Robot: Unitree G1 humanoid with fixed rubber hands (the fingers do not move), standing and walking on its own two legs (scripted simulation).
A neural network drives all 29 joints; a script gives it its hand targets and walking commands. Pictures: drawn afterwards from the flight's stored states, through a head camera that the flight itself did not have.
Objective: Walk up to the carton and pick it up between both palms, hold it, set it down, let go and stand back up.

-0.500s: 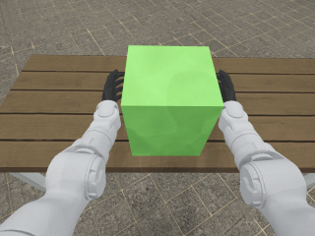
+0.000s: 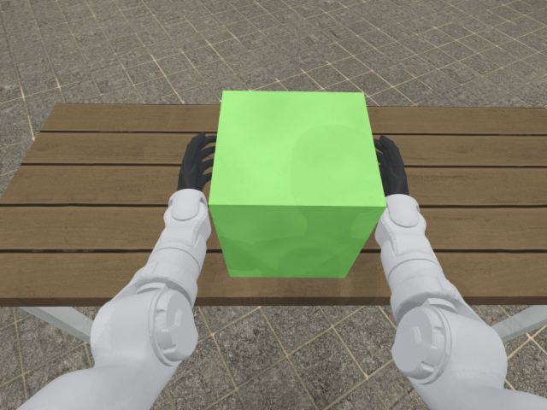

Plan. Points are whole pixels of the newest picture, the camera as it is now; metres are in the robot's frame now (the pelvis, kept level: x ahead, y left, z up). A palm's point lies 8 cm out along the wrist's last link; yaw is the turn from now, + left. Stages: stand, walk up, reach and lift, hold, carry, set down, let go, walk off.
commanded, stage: reach and lift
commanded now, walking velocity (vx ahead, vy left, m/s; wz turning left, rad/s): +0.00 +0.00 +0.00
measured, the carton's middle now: (290, 193) +0.45 +0.03 +0.03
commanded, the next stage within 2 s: none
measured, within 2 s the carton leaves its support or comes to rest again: leaves its support in 0.62 s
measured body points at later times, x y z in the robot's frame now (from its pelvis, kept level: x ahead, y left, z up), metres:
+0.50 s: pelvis +0.02 +0.00 +0.00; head +0.07 +0.02 +0.45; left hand +0.43 +0.18 +0.06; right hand +0.44 -0.12 +0.07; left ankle +0.00 +0.11 -0.74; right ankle +0.00 -0.12 -0.74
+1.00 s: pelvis +0.02 +0.00 +0.01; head +0.07 +0.03 +0.45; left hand +0.43 +0.18 +0.07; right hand +0.44 -0.12 +0.07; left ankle +0.00 +0.11 -0.74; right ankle +0.00 -0.12 -0.74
